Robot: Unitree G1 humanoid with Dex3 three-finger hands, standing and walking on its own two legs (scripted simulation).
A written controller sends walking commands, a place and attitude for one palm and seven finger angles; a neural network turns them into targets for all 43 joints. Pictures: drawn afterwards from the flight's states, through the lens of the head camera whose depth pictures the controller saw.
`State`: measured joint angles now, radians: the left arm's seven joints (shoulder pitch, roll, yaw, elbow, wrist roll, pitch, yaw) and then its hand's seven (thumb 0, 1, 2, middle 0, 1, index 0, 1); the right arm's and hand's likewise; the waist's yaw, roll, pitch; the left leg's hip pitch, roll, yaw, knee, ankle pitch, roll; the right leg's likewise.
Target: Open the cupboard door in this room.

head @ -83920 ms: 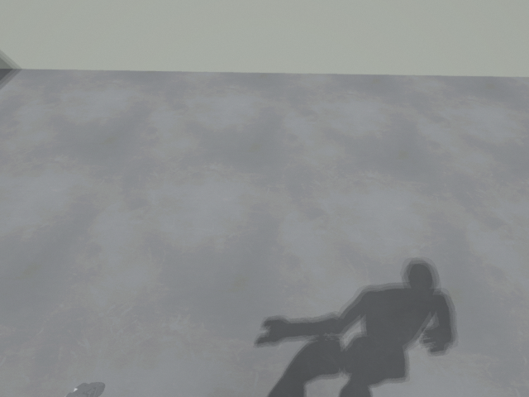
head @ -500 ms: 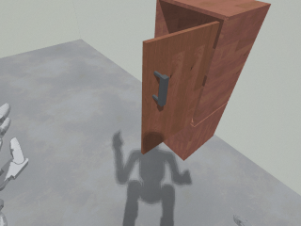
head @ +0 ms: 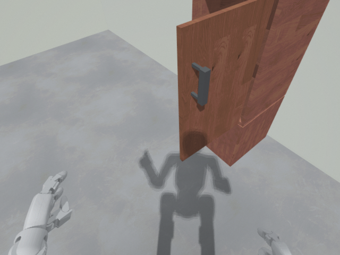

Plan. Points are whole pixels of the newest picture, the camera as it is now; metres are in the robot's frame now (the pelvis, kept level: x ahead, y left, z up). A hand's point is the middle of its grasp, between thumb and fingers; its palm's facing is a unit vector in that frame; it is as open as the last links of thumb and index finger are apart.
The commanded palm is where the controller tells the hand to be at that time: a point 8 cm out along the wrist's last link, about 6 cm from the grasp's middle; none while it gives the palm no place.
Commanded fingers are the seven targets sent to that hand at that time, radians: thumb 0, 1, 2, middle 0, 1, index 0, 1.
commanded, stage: let the arm hang, fingers relaxed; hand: left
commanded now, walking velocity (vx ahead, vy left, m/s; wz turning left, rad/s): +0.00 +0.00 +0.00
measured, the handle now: (198, 84) +0.57 -0.05 +0.10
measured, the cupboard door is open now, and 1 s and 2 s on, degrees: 88 88 88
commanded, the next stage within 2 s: look to check the result in 0.98 s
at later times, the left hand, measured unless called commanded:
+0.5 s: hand out of the picture -0.06 +0.18 -0.16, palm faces +0.02 -0.98 -0.22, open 7.3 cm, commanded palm none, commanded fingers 0.00 0.90 0.90 -0.20 -0.30 -0.20 -0.30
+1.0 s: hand out of the picture +0.00 +0.16 -0.16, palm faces +0.03 -0.98 -0.18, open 7.4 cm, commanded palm none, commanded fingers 0.00 0.90 0.90 -0.20 -0.30 -0.20 -0.30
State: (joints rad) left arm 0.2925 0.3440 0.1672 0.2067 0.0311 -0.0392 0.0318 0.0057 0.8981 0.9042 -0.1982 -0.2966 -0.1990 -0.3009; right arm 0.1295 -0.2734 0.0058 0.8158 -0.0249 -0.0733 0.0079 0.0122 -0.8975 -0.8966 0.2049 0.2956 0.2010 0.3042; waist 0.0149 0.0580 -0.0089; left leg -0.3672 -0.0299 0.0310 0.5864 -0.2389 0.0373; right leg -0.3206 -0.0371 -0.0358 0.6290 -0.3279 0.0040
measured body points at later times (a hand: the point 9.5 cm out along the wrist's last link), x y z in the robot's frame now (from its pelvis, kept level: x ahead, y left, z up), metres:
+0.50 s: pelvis +0.00 +0.00 +0.01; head +0.02 -0.01 +0.46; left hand -0.06 +0.23 -0.14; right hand -0.03 -0.21 -0.15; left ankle +0.04 +0.10 -0.73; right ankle +0.00 -0.12 -0.73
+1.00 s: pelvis +0.01 +0.00 +0.01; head +0.02 +0.00 +0.46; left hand +0.00 +0.22 -0.15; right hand -0.01 -0.21 -0.15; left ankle +0.04 +0.10 -0.73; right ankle +0.00 -0.12 -0.73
